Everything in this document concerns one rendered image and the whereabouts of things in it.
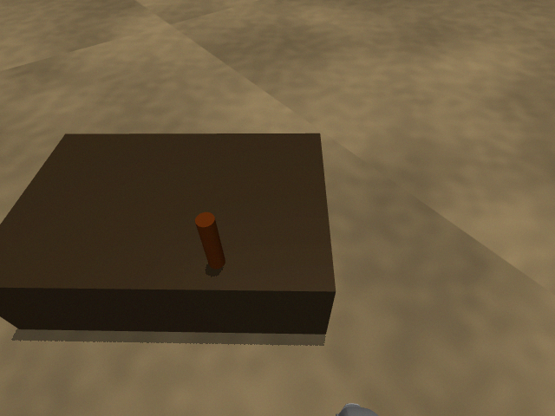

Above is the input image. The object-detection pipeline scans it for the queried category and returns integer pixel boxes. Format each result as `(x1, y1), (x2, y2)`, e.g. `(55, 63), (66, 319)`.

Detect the can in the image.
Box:
(195, 212), (225, 269)

